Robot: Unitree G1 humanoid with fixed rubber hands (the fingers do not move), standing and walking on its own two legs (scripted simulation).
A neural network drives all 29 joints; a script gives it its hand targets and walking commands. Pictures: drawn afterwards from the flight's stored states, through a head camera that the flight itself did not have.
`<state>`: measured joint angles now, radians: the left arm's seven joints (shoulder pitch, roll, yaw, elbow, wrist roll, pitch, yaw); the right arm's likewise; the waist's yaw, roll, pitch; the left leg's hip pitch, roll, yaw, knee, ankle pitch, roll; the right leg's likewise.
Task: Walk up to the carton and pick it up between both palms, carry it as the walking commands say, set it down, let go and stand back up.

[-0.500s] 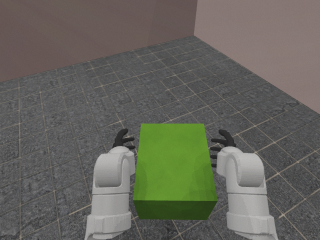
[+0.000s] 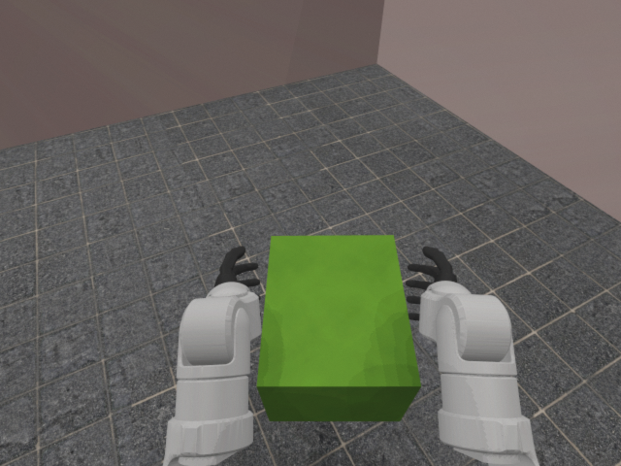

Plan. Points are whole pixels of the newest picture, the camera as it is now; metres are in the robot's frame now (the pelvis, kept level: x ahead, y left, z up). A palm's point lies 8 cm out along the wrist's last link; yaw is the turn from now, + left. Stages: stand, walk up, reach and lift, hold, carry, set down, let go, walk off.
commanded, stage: carry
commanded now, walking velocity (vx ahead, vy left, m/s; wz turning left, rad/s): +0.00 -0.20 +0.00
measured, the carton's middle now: (333, 325) +0.32 +0.00 -0.01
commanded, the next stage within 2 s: none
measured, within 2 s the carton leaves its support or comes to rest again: neither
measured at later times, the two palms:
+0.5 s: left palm (229, 307) +0.30 +0.13 +0.08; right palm (442, 304) +0.30 -0.12 +0.09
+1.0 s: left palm (294, 337) +0.26 +0.05 +0.08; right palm (523, 333) +0.26 -0.20 +0.09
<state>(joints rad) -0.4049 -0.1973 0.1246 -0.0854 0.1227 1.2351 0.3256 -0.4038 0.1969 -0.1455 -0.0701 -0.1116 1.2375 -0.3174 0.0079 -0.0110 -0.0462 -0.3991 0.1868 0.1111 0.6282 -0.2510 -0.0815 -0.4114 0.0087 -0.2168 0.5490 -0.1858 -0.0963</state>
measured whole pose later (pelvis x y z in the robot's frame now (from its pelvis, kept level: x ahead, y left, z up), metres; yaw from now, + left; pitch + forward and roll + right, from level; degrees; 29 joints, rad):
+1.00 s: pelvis -0.05 -0.08 +0.01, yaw -1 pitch +4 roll -3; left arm -0.40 -0.19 0.13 -0.09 0.14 1.22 0.30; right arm -0.42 0.20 -0.14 -0.07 -0.11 1.23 -0.33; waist 0.01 -0.01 -0.03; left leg -0.37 0.14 0.12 0.60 -0.29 -0.02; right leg -0.54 0.03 -0.05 0.88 -0.39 0.01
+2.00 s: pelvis -0.17 -0.31 +0.01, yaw +1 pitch +3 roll +0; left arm -0.44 -0.21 0.15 -0.04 0.19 1.21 0.25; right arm -0.42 0.20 -0.15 -0.10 -0.11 1.26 -0.33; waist -0.04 0.01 -0.08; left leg -0.30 0.04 0.09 0.52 -0.26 -0.01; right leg -0.40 -0.01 -0.11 0.49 -0.16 -0.05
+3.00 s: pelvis -0.17 -0.30 +0.01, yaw +2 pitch +2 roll +0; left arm -0.41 -0.20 0.13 -0.03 0.13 1.21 0.32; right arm -0.39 0.19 -0.14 -0.04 -0.14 1.23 -0.28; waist 0.00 0.00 -0.10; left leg -0.29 0.02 0.09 0.52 -0.28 0.02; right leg -0.38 -0.04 -0.12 0.49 -0.15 -0.03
